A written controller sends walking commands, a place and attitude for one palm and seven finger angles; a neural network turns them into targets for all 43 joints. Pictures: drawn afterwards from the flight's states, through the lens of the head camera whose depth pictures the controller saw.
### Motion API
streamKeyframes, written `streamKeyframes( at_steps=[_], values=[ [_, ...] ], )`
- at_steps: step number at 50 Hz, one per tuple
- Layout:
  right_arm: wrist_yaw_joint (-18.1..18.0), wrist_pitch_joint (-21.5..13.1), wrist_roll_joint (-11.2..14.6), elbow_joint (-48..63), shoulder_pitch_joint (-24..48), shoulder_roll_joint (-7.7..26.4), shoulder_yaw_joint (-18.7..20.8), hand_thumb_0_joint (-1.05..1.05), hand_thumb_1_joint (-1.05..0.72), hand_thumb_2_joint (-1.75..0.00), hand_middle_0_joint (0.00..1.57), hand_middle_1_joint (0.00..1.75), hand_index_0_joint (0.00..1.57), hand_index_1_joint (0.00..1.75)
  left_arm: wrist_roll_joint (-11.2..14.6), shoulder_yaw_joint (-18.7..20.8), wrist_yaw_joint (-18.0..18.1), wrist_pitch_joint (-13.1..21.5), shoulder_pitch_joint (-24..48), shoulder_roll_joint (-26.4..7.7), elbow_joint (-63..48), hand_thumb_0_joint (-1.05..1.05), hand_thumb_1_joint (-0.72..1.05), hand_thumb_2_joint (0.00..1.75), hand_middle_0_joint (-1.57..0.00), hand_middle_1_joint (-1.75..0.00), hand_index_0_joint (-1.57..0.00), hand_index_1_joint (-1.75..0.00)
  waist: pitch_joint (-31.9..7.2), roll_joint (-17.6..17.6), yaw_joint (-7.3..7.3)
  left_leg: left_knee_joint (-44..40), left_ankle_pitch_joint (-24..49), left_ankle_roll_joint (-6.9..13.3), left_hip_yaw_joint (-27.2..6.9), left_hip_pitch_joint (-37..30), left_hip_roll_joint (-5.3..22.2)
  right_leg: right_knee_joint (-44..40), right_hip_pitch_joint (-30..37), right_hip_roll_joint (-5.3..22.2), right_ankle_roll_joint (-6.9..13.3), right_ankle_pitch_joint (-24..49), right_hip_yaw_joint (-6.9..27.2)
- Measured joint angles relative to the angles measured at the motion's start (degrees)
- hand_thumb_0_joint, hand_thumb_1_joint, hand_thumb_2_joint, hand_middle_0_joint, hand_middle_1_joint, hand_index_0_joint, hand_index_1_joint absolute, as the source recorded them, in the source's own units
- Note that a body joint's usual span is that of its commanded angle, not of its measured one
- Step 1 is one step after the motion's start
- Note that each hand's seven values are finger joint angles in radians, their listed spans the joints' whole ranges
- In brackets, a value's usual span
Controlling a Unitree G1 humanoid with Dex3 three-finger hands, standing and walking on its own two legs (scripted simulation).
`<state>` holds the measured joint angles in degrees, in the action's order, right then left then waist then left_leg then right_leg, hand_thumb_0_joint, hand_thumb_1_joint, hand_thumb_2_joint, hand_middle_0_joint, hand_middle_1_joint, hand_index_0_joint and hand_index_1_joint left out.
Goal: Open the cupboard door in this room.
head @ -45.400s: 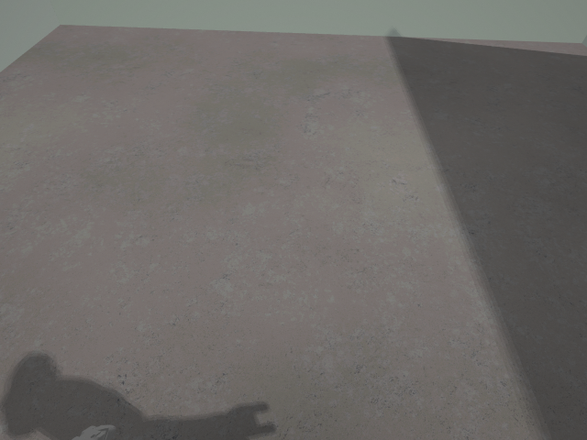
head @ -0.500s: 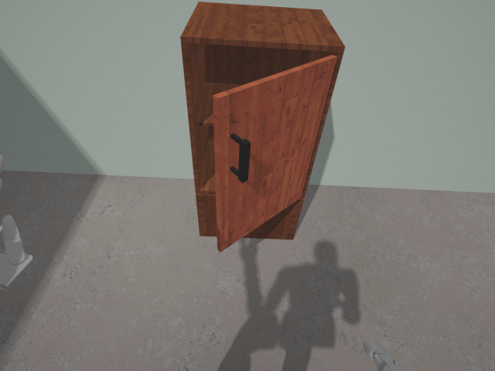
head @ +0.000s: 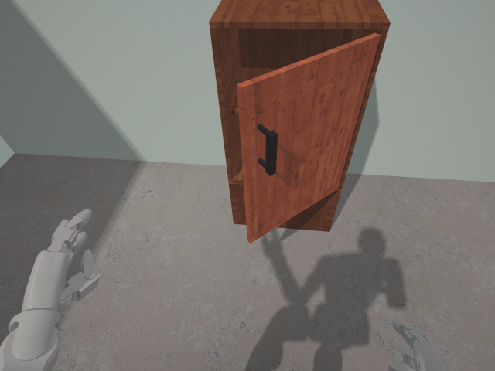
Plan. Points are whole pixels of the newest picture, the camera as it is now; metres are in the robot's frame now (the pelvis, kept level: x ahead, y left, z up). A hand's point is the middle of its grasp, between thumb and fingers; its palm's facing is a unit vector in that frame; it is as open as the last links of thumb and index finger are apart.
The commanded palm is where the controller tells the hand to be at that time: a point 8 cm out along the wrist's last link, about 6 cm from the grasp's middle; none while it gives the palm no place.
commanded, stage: let the arm hang, fingers relaxed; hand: left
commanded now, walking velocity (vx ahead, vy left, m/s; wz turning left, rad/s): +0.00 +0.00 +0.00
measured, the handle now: (266, 150) +0.61 -0.01 +0.00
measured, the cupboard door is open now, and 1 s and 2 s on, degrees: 42 42 42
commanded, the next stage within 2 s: look to check the result in 1.00 s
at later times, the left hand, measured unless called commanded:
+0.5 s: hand out of the picture -0.05 +0.19 -0.16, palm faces +0.01 -0.97 -0.23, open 7.3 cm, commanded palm none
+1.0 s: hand out of the picture +0.01 +0.18 -0.16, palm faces +0.00 -0.98 -0.19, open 7.3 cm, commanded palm none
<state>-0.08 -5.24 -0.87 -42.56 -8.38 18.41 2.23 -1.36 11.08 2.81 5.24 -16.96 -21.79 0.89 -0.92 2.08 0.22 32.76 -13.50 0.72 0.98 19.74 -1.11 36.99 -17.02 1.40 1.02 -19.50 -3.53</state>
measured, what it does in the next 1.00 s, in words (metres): stands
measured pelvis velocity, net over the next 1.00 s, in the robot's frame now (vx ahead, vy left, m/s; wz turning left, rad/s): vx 0.00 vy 0.01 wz -0.02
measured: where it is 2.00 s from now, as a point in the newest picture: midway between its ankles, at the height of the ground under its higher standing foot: outside the picture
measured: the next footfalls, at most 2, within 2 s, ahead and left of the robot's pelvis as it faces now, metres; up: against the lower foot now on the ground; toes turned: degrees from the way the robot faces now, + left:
none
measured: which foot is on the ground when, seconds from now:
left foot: down 0.00-1.00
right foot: down 0.00-1.00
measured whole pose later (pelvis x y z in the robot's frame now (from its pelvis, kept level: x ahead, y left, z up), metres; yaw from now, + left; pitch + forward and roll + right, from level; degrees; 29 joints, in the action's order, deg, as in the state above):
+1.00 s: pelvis +0.00 +0.01 +0.01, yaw -1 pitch -2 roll +0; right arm -1.6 0.2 -1.3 -66.0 -16.1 6.8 0.2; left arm -0.4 0.3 1.9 -0.1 -15.2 -7.8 65.4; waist 2.6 0.5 0.9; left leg 23.1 -9.3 1.2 1.7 12.2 -0.9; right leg 25.0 -8.9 0.7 0.6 -14.6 -2.2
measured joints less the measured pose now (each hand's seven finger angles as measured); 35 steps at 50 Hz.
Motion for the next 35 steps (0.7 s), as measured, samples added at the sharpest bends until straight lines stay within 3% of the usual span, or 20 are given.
streamKeyframes(
  at_steps=[3, 7, 9, 11, 17, 25, 35],
  values=[
    [0.45, 2.57, -0.44, -3.21, 2.33, -0.1, -0.88, 0.01, -0.9, -0.9, 0.2, 0.3, 0.2, 0.3, -0.35, -5.78, -1.97, -5.33, 4.95, 3.77, 21.53, 0.0, 0.9, 0.9, -0.2, -0.3, -0.2, -0.3, 0.26, 0.85, 0.36, 0.41, -0.1, -0.17, -0.21, 0.28, -0.15, -0.65, 0.32, -0.12, 0.41, -0.92, 0.43],
    [0.44, 4.82, -0.66, -6.71, 2.05, -3.36, -2.04, 0.01, -0.9, -0.9, 0.2, 0.3, 0.2, 0.3, 0.06, -11.05, -2.72, -7.91, 4.69, 8.77, 41.25, 0.0, 0.9, 0.9, -0.2, -0.3, -0.2, -0.3, 2.18, -1.46, 1.32, -1.81, 0.67, -0.75, -0.2, -2.34, 0.15, -2.47, 2.63, -0.47, 0.75, 0.08, 0.48],
    [0.29, 5.6, -0.67, -9.15, 1.03, -5.01, -2.67, 0.01, -0.9, -0.9, 0.2, 0.3, 0.2, 0.3, 0.43, -12.59, -2.77, -8.36, 3.46, 11.33, 48.13, 0.01, 0.9, 0.9, -0.2, -0.3, -0.2, -0.3, 3.14, -2.74, 1.28, -3.33, 1.28, -0.86, -0.26, -3.74, 0.45, -4.29, 4.12, -0.82, 0.76, 0.82, 0.44],
    [0.01, 6.15, -0.53, -11.96, -0.47, -6.59, -3.16, 0.01, -0.9, -0.9, 0.2, 0.3, 0.2, 0.3, 1.15, -10.87, -1.18, -7.81, 2.82, 11.71, 52.45, -0.01, 0.97, 0.9, -0.2, -0.3, -0.2, -0.3, 3.94, -3.44, 0.62, -4.6, 1.98, -1.02, -0.84, -4.5, 0.96, -6.73, 5.54, -1.43, 0.89, 2.01, -0.11],
    [-0.9, 7.33, -0.44, -19.27, -4.11, -8.49, -2.83, 0.01, -0.92, -0.9, 0.2, 0.3, 0.2, 0.3, 1.09, -11.1, -1.78, -6.92, 0.21, 10.56, 61.09, -0.02, 0.98, 0.9, -0.21, -0.3, -0.2, -0.3, 5.41, -2.22, -0.62, -7.45, 3.63, -0.97, -1.44, -5.83, 1.58, -12.3, 8.18, -2.27, 0.93, 5.09, -0.65],
    [-1.3, 6.89, -0.29, -23.57, -7.75, -8.9, -2.52, 0.01, -0.91, -0.9, 0.2, 0.3, 0.2, 0.3, 1.25, -11.21, -1.43, -6.64, -1.71, 11.51, 66.48, 0.0, 0.92, 0.9, -0.2, -0.3, -0.2, -0.3, 5.51, -0.84, -0.03, -9.47, 4.56, -0.23, -0.53, -7.1, 0.97, -13.53, 8.85, -1.61, 0.24, 5.88, 0.2],
    [-1.4, 6.06, -0.4, -24.42, -8.8, -11.16, -2.6, 0.0, -0.91, -0.9, 0.2, 0.3, 0.2, 0.3, 1.18, -11.2, -1.11, -5.89, 1.05, 13.81, 65.77, 0.0, 0.91, 0.9, -0.2, -0.3, -0.2, -0.3, 3.95, -1.21, 0.63, -9.75, 4.56, 0.27, 0.28, -7.67, 0.34, -12.37, 8.57, -0.89, -0.27, 5.35, 0.96]
  ],
)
